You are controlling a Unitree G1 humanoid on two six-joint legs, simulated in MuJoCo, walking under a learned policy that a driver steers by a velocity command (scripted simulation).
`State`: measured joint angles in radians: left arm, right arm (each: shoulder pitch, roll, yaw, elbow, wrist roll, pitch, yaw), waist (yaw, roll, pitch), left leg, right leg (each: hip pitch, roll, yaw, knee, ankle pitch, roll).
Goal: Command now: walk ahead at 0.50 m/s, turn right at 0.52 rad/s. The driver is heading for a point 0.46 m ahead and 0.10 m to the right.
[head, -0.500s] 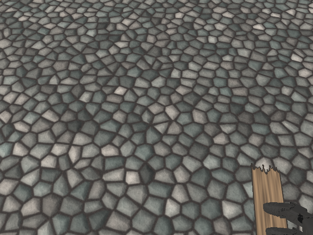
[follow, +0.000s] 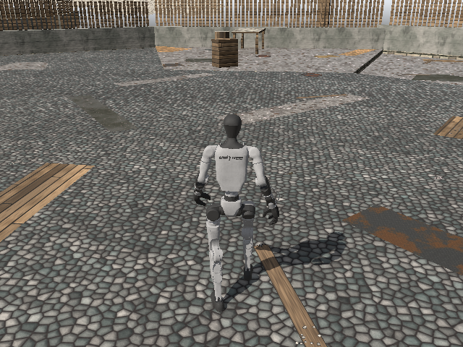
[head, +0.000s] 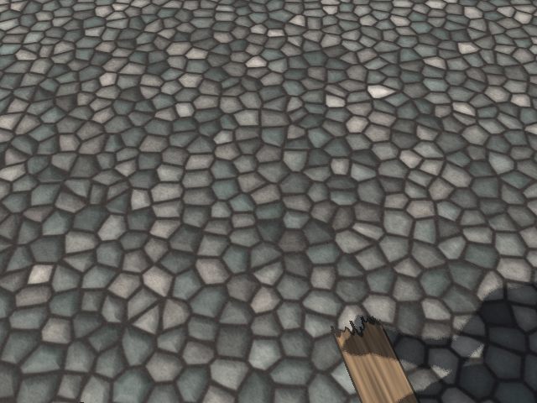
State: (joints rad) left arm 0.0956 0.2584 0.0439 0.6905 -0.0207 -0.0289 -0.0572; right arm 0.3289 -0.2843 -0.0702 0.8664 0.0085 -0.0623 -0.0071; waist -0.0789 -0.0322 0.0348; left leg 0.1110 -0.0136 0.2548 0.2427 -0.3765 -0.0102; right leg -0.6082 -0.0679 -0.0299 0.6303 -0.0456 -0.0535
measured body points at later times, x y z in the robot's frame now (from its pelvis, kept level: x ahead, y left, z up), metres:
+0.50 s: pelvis +0.29 -0.01 +0.00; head +0.32 -0.02 +0.45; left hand +0.42 +0.27 -0.11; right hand +0.45 -0.31 -0.07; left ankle +0.47 +0.07 -0.72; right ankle +0.16 -0.10 -0.73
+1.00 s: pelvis +0.41 -0.03 +0.01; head +0.41 -0.04 +0.46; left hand +0.62 +0.17 -0.10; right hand +0.44 -0.30 -0.12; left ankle +0.47 +0.07 -0.73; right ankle +0.37 -0.16 -0.73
